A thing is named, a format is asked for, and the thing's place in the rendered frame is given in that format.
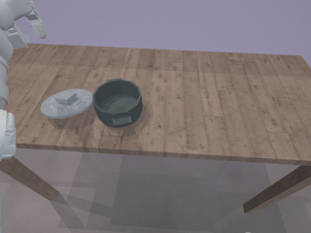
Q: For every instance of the table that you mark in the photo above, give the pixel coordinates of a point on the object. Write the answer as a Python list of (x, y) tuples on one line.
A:
[(196, 104)]

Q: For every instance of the left robot upper arm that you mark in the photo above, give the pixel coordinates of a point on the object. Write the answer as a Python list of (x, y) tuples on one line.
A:
[(8, 145)]

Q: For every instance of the knob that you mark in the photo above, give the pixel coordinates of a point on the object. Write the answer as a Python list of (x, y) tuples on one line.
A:
[(65, 97)]

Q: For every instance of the robot left forearm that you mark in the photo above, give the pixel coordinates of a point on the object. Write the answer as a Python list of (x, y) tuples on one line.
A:
[(7, 21)]

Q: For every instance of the robot left hand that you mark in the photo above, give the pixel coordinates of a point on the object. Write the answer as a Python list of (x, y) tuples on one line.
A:
[(25, 8)]

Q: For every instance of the lid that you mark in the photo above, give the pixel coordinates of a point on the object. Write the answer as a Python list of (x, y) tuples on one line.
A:
[(53, 109)]

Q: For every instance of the pot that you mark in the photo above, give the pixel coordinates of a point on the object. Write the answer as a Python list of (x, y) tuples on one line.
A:
[(118, 102)]

